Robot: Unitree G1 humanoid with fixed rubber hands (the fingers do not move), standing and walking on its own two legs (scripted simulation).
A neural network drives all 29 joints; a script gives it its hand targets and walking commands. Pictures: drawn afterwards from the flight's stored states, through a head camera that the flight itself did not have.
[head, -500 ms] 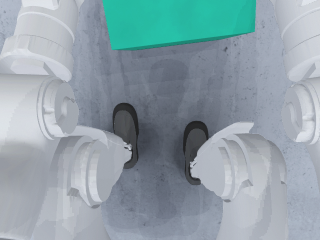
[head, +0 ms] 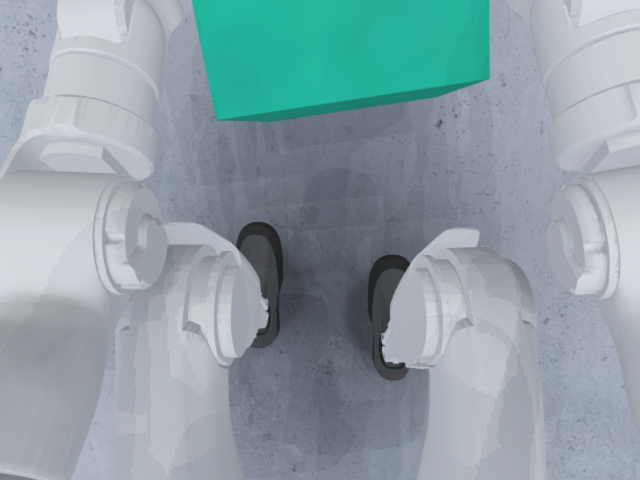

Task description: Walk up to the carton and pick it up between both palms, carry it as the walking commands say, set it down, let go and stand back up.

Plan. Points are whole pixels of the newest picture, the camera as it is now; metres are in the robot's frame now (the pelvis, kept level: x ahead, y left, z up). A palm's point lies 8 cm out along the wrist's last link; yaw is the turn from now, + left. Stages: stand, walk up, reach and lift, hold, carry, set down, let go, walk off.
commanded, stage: reach and lift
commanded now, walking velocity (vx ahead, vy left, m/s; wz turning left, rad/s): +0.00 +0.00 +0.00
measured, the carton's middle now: out of the picture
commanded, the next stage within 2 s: none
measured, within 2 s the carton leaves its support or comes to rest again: neither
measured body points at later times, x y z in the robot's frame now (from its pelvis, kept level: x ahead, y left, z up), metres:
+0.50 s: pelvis -0.01 +0.00 +0.02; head +0.34 -0.01 +0.30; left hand +0.57 +0.18 -0.09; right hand +0.59 -0.13 -0.08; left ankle +0.15 +0.13 -0.33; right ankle +0.11 -0.08 -0.33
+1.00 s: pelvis -0.02 +0.01 +0.07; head +0.31 +0.00 +0.37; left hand +0.55 +0.18 -0.01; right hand +0.56 -0.13 -0.01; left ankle +0.15 +0.14 -0.33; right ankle +0.11 -0.08 -0.33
